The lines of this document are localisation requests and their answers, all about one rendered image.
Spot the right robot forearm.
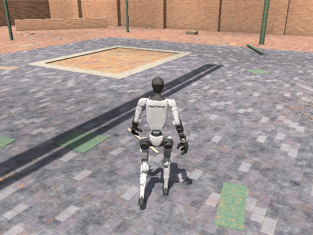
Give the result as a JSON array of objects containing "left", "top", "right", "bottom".
[{"left": 176, "top": 119, "right": 187, "bottom": 143}]

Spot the robot left thigh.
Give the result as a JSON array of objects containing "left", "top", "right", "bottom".
[{"left": 140, "top": 137, "right": 150, "bottom": 173}]

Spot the robot head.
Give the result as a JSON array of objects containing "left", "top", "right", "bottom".
[{"left": 149, "top": 77, "right": 165, "bottom": 101}]

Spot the right robot upper arm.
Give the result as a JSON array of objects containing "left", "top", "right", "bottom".
[{"left": 167, "top": 99, "right": 181, "bottom": 127}]

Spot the left robot forearm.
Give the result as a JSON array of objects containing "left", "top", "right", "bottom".
[{"left": 131, "top": 116, "right": 138, "bottom": 130}]

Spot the left robot upper arm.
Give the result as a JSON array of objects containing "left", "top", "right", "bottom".
[{"left": 134, "top": 98, "right": 147, "bottom": 124}]

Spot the right robot hand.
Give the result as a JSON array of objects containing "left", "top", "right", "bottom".
[{"left": 177, "top": 141, "right": 188, "bottom": 155}]

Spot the left robot hand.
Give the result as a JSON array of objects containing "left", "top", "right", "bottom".
[{"left": 131, "top": 127, "right": 142, "bottom": 136}]

